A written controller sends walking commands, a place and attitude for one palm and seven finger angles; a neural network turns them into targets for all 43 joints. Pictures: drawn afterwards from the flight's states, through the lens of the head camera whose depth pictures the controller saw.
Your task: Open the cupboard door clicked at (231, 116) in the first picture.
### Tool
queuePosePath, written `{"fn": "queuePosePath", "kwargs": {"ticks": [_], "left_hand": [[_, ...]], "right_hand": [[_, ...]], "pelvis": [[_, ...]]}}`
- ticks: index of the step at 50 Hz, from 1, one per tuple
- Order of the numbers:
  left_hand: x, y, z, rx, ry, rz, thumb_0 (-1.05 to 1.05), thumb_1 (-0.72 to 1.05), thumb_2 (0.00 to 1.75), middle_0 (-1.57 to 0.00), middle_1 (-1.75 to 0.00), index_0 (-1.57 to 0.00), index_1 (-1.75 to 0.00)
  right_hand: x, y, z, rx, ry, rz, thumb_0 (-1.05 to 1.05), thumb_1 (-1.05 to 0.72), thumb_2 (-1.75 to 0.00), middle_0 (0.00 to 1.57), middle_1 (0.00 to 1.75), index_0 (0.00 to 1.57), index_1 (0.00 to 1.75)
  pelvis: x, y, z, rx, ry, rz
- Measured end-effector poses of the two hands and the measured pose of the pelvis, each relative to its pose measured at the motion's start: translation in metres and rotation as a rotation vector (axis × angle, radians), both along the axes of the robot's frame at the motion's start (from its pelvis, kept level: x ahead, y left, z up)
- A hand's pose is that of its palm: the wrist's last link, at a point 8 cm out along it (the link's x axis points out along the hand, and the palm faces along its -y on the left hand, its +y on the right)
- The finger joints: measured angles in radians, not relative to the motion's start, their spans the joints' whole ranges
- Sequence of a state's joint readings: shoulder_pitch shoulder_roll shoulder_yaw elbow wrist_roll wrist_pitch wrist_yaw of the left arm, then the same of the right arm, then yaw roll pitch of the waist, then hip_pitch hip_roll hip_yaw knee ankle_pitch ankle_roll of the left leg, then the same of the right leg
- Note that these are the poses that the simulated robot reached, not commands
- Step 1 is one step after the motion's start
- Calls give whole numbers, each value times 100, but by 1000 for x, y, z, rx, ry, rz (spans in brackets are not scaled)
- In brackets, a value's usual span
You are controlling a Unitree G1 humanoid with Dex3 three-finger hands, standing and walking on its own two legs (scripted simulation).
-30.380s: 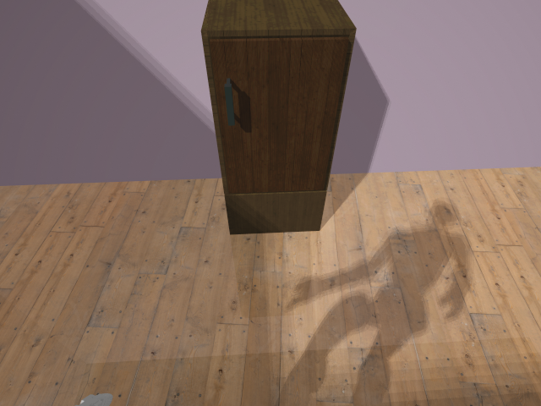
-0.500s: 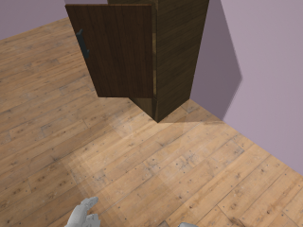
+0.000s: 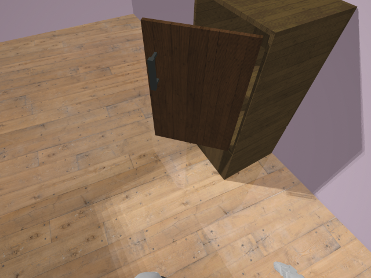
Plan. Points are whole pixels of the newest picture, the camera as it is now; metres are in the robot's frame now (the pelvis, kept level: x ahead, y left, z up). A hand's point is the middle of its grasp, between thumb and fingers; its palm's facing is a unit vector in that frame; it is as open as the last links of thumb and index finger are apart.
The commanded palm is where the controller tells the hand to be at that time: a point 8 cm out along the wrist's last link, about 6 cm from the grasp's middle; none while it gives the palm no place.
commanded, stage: take the last steps up to it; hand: left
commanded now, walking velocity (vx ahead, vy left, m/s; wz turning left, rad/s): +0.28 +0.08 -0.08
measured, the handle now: (154, 71) +0.77 +0.23 -0.03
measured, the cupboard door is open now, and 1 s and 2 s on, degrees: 45 45 45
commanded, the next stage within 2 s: come to a stop and stand still in 0.28 s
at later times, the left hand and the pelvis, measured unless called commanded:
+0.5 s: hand (134, 205) +0.30 +0.19 -0.15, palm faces -0.07 -0.97 -0.22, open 7.4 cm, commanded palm none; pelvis +0.16 +0.02 +0.00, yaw -3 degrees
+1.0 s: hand (81, 243) +0.19 +0.30 -0.16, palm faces -0.01 -0.97 -0.25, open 7.4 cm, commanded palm none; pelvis +0.14 +0.10 +0.00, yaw -4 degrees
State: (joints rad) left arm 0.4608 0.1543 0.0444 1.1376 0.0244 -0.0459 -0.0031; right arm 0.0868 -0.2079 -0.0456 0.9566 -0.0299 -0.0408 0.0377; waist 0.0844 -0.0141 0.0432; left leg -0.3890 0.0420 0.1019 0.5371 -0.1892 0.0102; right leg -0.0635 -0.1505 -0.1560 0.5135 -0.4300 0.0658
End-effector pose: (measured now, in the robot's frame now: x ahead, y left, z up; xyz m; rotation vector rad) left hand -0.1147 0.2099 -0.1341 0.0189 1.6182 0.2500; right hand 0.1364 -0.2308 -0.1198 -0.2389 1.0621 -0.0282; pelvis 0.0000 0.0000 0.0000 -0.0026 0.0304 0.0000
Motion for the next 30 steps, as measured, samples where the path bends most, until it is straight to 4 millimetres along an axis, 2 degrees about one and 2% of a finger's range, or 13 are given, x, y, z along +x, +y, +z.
{"fn": "queuePosePath", "kwargs": {"ticks": [3,7,10,14,17,20,22,24,27,30], "left_hand": [[33,17,-7,-13,6,-19,0,91,90,-20,-30,-20,-30],[114,38,-7,0,-115,-70,0,91,90,-20,-30,-20,-30],[184,49,-2,12,-235,-121,0,91,90,-20,-30,-19,-30],[269,57,9,40,-375,-180,0,92,90,-20,-30,-19,-30],[324,56,16,53,-455,-229,0,92,90,-20,-30,-19,-30],[370,47,20,61,-506,-279,0,92,90,-19,-30,-19,-30],[394,39,19,67,-535,-306,0,91,90,-19,-30,-19,-30],[408,31,16,72,-550,-318,0,91,90,-19,-30,-19,-30],[410,22,16,63,-522,-326,0,91,90,-20,-30,-19,-30],[400,18,14,48,-474,-307,0,91,90,-20,-30,-20,-30]], "right_hand": [[18,22,0,-7,-15,-7,0,-91,-90,20,30,20,30],[7,39,2,-2,48,-64,0,-91,-90,20,30,20,30],[-2,31,7,-33,76,-139,-2,-95,-90,20,30,21,30],[-24,25,4,-48,185,-182,-2,-95,-90,20,30,21,30],[-41,25,-2,-37,274,-214,-1,-94,-90,20,30,20,30],[-54,27,-11,-12,355,-252,-1,-93,-90,20,30,20,30],[-59,28,-19,7,403,-276,0,-92,-90,20,30,20,30],[-58,29,-25,24,441,-300,0,-92,-90,20,30,20,30],[-44,31,-25,35,455,-320,0,-92,-90,20,30,20,30],[-20,32,-20,41,429,-314,1,-91,-90,20,30,20,30]], "pelvis": [[20,14,-1,9,-14,-5],[46,25,8,13,-24,-18],[64,32,13,20,-26,-31],[90,35,16,26,-28,-38],[110,33,15,30,-34,-41],[132,28,10,34,-42,-50],[147,21,3,39,-48,-52],[156,17,-1,27,-51,-52],[163,15,3,16,-53,-40],[164,16,9,20,-49,-44]]}}
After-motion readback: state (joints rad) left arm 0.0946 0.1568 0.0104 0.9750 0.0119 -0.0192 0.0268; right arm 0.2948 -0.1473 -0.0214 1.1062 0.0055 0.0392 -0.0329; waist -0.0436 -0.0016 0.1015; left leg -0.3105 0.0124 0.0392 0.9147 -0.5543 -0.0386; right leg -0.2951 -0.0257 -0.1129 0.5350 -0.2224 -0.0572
